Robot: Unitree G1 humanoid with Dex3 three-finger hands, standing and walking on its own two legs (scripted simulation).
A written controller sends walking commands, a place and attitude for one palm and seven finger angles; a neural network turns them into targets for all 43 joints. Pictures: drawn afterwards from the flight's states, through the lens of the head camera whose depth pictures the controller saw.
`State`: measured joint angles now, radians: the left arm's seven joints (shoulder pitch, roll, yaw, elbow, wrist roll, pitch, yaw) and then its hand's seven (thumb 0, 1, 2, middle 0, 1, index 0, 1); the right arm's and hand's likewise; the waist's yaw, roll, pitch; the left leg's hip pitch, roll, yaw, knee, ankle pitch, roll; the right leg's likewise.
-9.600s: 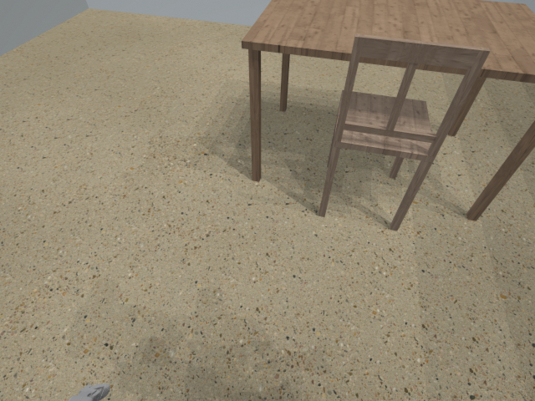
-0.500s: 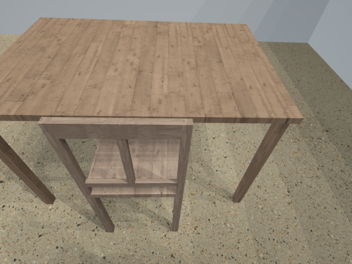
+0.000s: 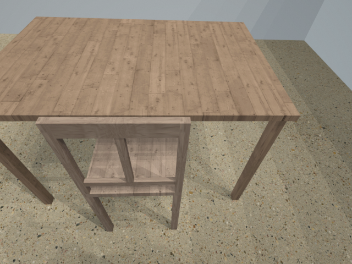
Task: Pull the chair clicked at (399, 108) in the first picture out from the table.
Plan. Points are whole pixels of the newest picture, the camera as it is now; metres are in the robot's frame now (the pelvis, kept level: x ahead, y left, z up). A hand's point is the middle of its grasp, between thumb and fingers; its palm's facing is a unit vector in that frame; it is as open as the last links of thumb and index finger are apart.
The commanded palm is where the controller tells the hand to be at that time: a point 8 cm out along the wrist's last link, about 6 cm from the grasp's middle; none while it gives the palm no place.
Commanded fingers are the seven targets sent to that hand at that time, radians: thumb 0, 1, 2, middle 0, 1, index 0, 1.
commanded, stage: look again from close up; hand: left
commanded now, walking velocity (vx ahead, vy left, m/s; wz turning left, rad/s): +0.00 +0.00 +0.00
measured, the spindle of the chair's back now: (125, 160) +0.43 +0.19 -0.10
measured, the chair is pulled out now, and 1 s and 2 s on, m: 0.00 0.00 0.00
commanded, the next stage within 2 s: raise the hand toward the chair's back in 0.26 s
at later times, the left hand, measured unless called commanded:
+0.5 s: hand out of the picture +0.10 +0.20 -0.10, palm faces +0.23 -0.93 -0.28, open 7.3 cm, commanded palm +0.09 +0.21 -0.07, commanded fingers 0.00 0.71 0.82 -0.18 -0.27 -0.18 -0.27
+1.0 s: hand out of the picture +0.13 +0.15 -0.03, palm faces +0.21 -0.97 -0.08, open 11.1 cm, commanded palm +0.12 +0.21 -0.06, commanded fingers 0.00 0.13 0.57 -0.12 -0.18 -0.12 -0.18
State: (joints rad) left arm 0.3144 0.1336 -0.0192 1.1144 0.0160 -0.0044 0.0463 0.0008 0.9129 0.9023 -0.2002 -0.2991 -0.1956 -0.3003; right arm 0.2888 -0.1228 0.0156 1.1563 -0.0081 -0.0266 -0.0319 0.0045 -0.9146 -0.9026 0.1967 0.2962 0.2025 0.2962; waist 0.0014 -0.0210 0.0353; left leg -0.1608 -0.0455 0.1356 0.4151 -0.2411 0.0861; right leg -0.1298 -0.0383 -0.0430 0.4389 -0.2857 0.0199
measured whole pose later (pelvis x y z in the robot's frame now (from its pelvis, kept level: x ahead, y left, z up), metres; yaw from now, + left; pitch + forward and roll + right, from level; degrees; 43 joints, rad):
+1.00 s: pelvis -0.05 -0.06 -0.11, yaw +6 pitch +15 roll -2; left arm 0.45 0.22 0.13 -0.04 -0.28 -0.66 -0.20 0.01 0.36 0.67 -0.14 -0.21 -0.13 -0.21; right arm 0.10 -0.24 0.01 0.54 0.00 -0.23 -0.03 0.01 -0.91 -0.90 0.20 0.30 0.20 0.30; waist 0.06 0.03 -0.14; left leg -1.02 0.02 -0.04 1.27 -0.52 0.00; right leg -0.93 0.03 -0.20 1.22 -0.57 -0.11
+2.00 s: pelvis -0.03 +0.00 -0.09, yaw +5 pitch +15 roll -4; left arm 0.28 0.27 0.20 0.06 -0.27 -0.43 -0.22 -0.01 -0.49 0.30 -0.06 -0.08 -0.06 -0.08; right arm 0.23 -0.25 0.04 0.54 0.02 -0.16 -0.04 0.01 -0.91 -0.90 0.20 0.30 0.21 0.30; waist 0.00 0.03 -0.14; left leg -0.92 -0.01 0.02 1.14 -0.49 0.08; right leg -0.84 0.00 -0.13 1.07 -0.50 -0.02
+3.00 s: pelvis -0.02 -0.03 -0.09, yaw +4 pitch +18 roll -2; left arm 0.22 0.26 0.22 0.18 -0.29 -0.40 -0.24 -0.01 -0.49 0.30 -0.06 -0.08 -0.06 -0.08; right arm 0.23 -0.26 0.01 0.56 0.02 -0.14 -0.03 0.01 -0.91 -0.90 0.20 0.30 0.21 0.30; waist -0.03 0.04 -0.16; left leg -0.95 0.01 0.03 1.15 -0.52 0.05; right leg -0.89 0.03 -0.12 1.11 -0.54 -0.06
